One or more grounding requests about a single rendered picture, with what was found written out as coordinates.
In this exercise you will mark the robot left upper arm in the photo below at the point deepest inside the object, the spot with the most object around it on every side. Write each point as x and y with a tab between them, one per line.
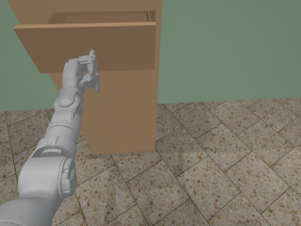
45	182

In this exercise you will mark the drawer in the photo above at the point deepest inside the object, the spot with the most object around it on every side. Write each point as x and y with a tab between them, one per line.
122	40

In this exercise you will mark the handle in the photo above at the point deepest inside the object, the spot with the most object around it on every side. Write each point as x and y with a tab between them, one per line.
92	53

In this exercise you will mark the cabinet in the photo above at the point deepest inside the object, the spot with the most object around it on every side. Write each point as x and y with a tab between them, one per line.
121	117

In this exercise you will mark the robot left hand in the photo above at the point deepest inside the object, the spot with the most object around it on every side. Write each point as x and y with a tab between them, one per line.
72	75

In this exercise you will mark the robot left forearm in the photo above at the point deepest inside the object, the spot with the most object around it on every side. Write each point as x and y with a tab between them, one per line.
64	128

